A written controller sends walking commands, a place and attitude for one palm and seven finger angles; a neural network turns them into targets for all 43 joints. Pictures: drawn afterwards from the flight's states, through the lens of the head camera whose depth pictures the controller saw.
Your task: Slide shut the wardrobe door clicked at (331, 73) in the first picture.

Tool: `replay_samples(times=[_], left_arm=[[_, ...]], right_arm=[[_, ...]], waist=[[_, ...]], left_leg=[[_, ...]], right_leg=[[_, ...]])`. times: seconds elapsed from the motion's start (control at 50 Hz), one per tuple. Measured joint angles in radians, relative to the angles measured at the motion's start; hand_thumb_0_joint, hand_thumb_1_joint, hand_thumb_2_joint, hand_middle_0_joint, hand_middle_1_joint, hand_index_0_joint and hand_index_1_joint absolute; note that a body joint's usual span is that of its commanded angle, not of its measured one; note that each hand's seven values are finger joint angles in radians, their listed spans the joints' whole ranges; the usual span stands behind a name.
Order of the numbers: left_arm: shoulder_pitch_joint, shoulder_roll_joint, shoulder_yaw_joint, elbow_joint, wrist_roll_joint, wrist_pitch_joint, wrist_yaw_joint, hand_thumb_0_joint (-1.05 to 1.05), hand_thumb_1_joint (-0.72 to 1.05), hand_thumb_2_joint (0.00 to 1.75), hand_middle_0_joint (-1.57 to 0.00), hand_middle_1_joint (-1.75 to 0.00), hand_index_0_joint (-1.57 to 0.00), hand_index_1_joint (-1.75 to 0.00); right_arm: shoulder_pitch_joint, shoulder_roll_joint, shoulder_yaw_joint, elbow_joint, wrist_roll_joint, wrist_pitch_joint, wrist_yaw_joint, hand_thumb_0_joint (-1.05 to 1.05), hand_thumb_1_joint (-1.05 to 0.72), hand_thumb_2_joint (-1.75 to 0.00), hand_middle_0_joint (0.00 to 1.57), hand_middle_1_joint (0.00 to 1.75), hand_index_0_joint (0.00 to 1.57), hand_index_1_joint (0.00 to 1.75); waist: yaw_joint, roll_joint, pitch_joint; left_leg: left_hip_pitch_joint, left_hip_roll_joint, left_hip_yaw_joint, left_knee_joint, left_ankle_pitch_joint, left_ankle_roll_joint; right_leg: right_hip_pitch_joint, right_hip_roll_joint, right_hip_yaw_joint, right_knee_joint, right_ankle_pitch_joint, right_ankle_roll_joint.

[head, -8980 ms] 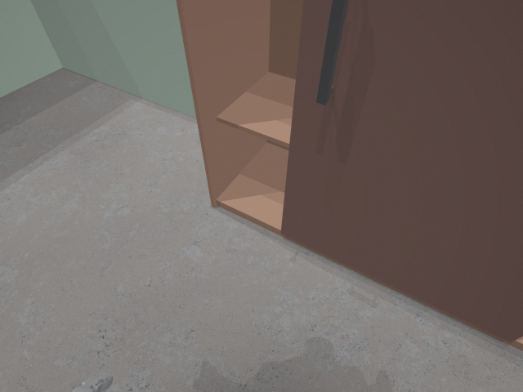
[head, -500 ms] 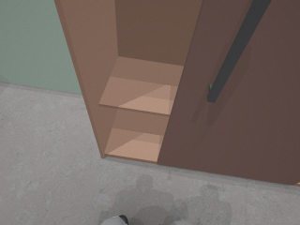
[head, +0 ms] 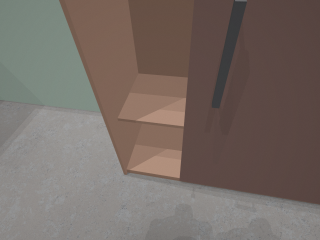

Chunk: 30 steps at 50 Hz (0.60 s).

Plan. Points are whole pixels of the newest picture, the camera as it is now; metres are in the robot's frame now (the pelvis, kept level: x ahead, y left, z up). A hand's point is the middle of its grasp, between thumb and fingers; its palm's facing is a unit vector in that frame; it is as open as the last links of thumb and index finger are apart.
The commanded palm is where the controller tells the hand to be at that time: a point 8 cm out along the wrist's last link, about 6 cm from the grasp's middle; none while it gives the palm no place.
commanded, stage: come to a stop and stand still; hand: right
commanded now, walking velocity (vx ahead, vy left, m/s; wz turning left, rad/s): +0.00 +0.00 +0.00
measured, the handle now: (225, 59) +0.57 -0.14 +0.18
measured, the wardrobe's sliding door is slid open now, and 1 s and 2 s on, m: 0.37 0.37 0.37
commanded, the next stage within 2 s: look again from close up in 0.60 s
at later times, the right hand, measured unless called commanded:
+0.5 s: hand out of the picture +0.03 -0.12 -0.18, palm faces +0.07 +0.97 -0.22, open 7.2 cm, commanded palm none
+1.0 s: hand out of the picture -0.03 -0.13 -0.19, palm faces +0.05 +0.98 -0.18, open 7.4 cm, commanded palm none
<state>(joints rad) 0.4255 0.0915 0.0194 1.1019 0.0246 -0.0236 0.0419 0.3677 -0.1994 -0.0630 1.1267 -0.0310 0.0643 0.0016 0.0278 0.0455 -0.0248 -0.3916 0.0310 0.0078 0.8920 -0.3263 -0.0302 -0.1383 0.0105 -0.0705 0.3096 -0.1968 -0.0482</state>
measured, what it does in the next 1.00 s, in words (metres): steps on the spot: left foot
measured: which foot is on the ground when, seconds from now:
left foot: up 0.00-0.14, down 0.16-1.00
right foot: down 0.00-1.00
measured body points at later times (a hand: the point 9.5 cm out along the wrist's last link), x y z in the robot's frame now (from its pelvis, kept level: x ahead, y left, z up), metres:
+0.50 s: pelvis +0.03 +0.06 -0.01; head +0.04 +0.07 +0.44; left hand +0.02 +0.27 -0.18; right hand +0.03 -0.17 -0.16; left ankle +0.00 +0.15 -0.75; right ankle -0.02 -0.09 -0.75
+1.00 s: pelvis -0.01 +0.03 -0.02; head -0.03 +0.03 +0.43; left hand +0.03 +0.26 -0.17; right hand -0.03 -0.19 -0.18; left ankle +0.00 +0.15 -0.75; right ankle +0.00 -0.07 -0.75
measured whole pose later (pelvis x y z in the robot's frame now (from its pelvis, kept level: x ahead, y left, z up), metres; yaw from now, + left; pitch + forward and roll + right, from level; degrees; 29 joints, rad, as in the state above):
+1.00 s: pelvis -0.01 +0.03 -0.02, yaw -1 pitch -2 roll +0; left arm 0.27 0.17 0.01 1.04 0.02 -0.01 0.03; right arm 0.33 -0.13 0.00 1.10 -0.03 0.00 -0.04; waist -0.01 0.00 0.00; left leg -0.22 0.03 0.05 0.54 -0.28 0.00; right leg -0.23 -0.01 -0.06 0.56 -0.28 -0.03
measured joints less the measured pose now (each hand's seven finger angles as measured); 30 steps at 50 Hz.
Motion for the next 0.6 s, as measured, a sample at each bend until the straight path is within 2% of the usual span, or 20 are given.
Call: replay_samples(times=[0.08, 0.12, 0.16, 0.26, 0.44, 0.6], left_arm=[[0.005, 0.003, 0.001, 0.027, 0.003, 0.007, 0.0, 0.0, 0.91, 0.89, -0.2, -0.3, -0.2, -0.3], [0.007, 0.006, 0.001, 0.045, 0.0, 0.013, -0.002, 0.0, 0.91, 0.89, -0.2, -0.3, -0.2, -0.3], [0.013, 0.001, -0.001, 0.059, -0.008, 0.017, -0.004, 0.0, 0.91, 0.89, -0.2, -0.3, -0.2, -0.3], [-0.01, 0.016, -0.005, 0.079, -0.01, 0.026, -0.009, 0.01, 0.91, 0.89, -0.2, -0.3, -0.2, -0.3], [-0.118, 0.014, -0.013, 0.053, -0.015, 0.009, -0.002, 0.0, 0.91, 0.89, -0.2, -0.3, -0.2, -0.3], [-0.166, 0.06, -0.007, 0.05, -0.016, 0.022, 0.005, 0.02, 0.93, 0.89, -0.2, -0.3, -0.2, -0.3]], right_arm=[[-0.049, 0.027, 0.016, -0.004, 0.006, -0.011, -0.004, 0.0, -0.91, -0.9, 0.2, 0.3, 0.2, 0.29], [-0.077, 0.041, 0.022, -0.013, 0.009, -0.029, -0.009, 0.0, -0.91, -0.9, 0.2, 0.3, 0.2, 0.29], [-0.096, 0.041, 0.027, -0.021, 0.008, -0.05, -0.023, 0.01, -0.92, -0.9, 0.2, 0.3, 0.2, 0.29], [-0.121, 0.052, 0.035, -0.003, 0.017, -0.074, -0.039, 0.01, -0.96, -0.9, 0.2, 0.3, 0.2, 0.29], [-0.122, 0.053, 0.044, 0.004, 0.026, -0.08, -0.05, 0.01, -0.96, -0.9, 0.2, 0.3, 0.2, 0.29], [-0.086, 0.073, 0.051, 0.021, 0.023, -0.073, -0.044, 0.0, -0.93, -0.9, 0.2, 0.3, 0.2, 0.29]], waist=[[0.02, -0.027, 0.023], [0.021, -0.04, 0.028], [0.013, -0.026, 0.026], [0.01, -0.076, 0.013], [-0.016, -0.07, 0.036], [-0.035, -0.066, 0.048]], left_leg=[[0.063, 0.009, 0.019, -0.181, -0.065, 0.012], [0.112, 0.009, 0.029, -0.304, -0.007, 0.015], [0.169, 0.019, 0.02, -0.432, 0.08, 0.02], [0.197, -0.016, 0.044, -0.418, 0.042, 0.037], [0.232, -0.037, 0.056, -0.448, 0.043, 0.058], [0.261, -0.045, 0.064, -0.466, 0.046, 0.065]], right_leg=[[-0.011, -0.015, 0.004, 0.029, -0.015, 0.013], [-0.022, -0.022, 0.007, 0.063, -0.035, 0.025], [-0.039, -0.013, 0.001, 0.119, -0.069, 0.041], [-0.027, -0.05, 0.028, 0.156, -0.106, 0.068], [0.014, -0.07, 0.038, 0.108, -0.092, 0.094], [0.039, -0.077, 0.045, 0.094, -0.089, 0.101]])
